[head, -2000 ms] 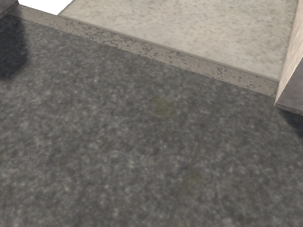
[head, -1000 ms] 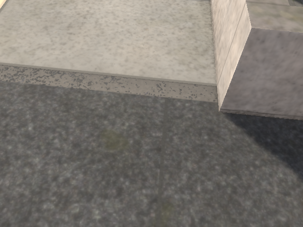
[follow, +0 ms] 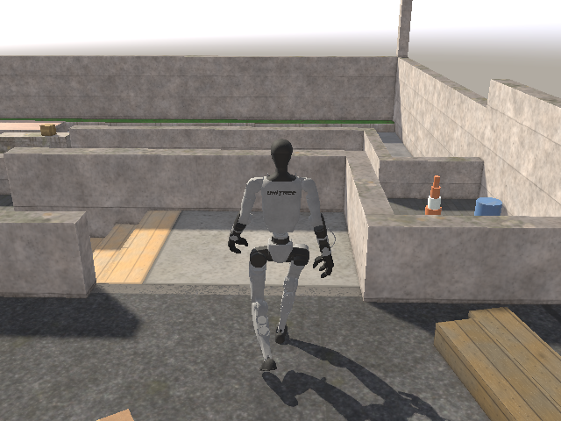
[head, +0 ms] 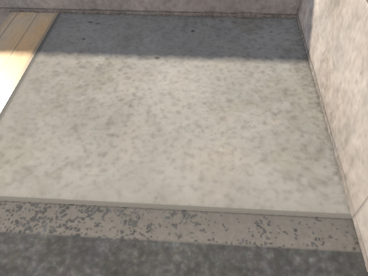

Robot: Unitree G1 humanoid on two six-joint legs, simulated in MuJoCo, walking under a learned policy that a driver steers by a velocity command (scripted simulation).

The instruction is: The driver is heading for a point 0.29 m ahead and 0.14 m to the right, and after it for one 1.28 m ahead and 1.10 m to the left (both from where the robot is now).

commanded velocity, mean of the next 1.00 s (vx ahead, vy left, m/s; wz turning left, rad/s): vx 1.00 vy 0.00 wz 0.36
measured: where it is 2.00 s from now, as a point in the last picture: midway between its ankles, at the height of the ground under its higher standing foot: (97, 59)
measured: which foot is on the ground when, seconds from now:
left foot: up 0.00-0.42, down 0.44-0.86, up 0.88-1.00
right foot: down 0.00-0.44, up 0.46-0.84, down 0.86-1.00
